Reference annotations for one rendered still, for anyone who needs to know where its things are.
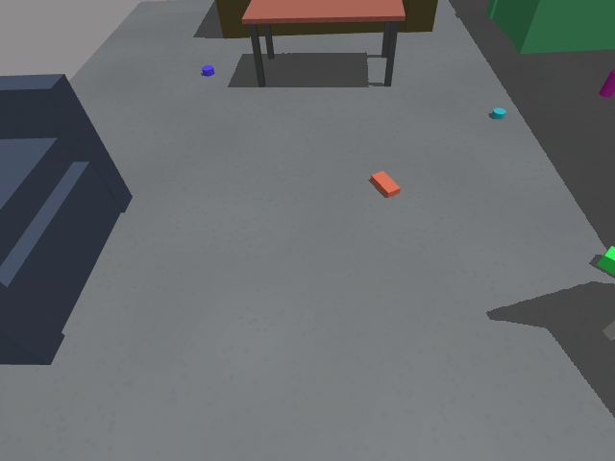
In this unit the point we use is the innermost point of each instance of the armchair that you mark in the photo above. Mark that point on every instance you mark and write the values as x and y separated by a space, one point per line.
60 197
545 26

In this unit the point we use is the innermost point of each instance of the sofa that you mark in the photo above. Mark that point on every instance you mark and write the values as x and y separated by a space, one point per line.
420 15

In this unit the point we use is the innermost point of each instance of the coffee table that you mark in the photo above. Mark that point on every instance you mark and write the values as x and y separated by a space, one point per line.
312 11

